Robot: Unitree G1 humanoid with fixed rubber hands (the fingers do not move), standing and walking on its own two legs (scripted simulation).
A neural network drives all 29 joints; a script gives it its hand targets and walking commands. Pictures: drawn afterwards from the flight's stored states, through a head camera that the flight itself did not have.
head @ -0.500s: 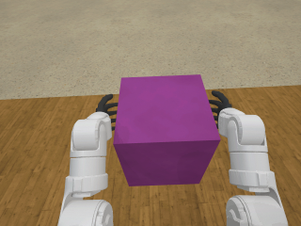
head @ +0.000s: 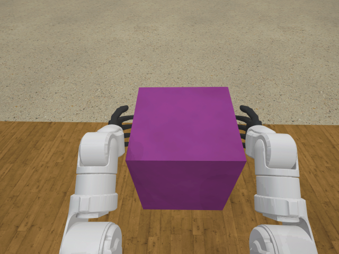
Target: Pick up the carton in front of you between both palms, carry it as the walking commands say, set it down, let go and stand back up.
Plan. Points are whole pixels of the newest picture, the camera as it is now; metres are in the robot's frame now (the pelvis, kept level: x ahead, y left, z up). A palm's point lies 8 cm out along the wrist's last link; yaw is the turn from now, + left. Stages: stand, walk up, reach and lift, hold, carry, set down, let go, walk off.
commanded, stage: carry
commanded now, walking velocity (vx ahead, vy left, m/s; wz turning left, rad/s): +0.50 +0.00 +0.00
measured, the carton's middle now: (182, 151) +0.36 +0.02 +0.05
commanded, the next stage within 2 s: none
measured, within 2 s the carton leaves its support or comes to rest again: neither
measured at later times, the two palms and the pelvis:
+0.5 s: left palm (147, 72) +0.63 +0.15 +0.11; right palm (241, 74) +0.63 -0.15 +0.11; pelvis +0.28 +0.00 -0.02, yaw +2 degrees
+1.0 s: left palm (148, 42) +0.90 +0.18 +0.09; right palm (219, 43) +0.92 -0.11 +0.08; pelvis +0.56 +0.01 -0.03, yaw +1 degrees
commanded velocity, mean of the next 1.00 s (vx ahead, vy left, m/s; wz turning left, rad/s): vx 0.50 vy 0.00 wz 0.00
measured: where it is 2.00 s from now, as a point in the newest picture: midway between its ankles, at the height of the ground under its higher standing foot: (175, 141)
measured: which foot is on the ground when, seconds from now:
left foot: down 0.00-0.52, up 0.54-1.00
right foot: down 0.00-0.00, up 0.02-0.50, down 0.52-1.00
